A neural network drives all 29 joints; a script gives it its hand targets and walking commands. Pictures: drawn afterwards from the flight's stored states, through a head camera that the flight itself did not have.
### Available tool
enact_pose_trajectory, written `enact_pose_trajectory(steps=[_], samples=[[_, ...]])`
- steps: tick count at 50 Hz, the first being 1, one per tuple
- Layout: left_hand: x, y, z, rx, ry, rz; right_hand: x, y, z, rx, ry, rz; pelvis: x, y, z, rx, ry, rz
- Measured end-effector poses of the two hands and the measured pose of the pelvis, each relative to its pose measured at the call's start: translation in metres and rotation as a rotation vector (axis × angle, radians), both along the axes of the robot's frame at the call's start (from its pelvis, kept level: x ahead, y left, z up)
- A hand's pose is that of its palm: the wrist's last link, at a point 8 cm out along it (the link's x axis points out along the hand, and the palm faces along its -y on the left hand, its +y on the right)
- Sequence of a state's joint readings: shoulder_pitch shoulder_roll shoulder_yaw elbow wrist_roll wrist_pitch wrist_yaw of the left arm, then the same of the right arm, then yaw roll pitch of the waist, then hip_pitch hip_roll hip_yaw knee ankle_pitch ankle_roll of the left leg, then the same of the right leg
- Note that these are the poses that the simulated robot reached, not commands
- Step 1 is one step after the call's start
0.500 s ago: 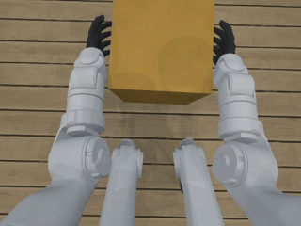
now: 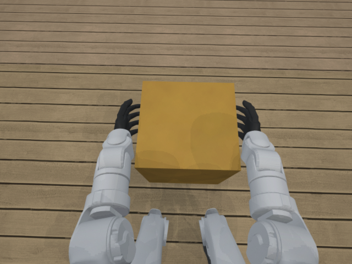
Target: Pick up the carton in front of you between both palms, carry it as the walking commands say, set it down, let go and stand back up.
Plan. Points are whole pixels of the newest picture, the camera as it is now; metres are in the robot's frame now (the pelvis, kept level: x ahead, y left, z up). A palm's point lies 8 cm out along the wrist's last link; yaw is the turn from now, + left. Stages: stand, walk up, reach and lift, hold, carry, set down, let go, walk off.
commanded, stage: reach and lift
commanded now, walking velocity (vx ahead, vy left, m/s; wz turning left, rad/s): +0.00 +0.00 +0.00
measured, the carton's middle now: (185, 140) +0.43 +0.00 -0.11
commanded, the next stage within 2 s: hold in 1.72 s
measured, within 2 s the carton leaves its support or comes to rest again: neither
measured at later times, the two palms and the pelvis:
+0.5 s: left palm (98, 126) +0.37 +0.15 +0.11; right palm (284, 125) +0.37 -0.15 +0.11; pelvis +0.05 +0.00 +0.13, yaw +0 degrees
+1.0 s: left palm (76, 126) +0.34 +0.15 +0.18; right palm (314, 122) +0.34 -0.15 +0.18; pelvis +0.04 +0.00 +0.16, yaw +0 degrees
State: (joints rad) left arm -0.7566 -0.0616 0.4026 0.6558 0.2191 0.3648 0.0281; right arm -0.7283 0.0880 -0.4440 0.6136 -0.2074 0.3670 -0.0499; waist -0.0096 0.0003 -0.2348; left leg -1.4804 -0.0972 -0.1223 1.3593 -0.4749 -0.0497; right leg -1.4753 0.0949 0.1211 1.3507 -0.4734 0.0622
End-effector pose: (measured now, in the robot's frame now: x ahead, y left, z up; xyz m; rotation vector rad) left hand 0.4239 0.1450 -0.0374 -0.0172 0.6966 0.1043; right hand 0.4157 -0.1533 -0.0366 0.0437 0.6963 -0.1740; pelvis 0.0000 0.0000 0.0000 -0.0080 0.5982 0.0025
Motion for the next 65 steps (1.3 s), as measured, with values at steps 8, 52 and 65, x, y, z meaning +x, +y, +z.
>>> enact_pose_trajectory(steps=[8,52,65], samples=[[-0.018,0.001,0.048,-0.002,-0.003,0.013,-0.015,0.0,0.048,0.0,-0.003,0.008,0.015,-0.001,0.044,0.003,-0.091,0.0],[-0.083,0.002,0.218,0.032,-0.01,0.017,-0.073,0.001,0.218,-0.039,-0.01,0.062,0.043,-0.004,0.156,0.009,-0.651,0.002],[-0.076,0.002,0.226,0.046,-0.016,0.005,-0.067,0.001,0.225,-0.049,-0.015,0.066,0.052,-0.003,0.16,0.009,-0.656,0.001]])
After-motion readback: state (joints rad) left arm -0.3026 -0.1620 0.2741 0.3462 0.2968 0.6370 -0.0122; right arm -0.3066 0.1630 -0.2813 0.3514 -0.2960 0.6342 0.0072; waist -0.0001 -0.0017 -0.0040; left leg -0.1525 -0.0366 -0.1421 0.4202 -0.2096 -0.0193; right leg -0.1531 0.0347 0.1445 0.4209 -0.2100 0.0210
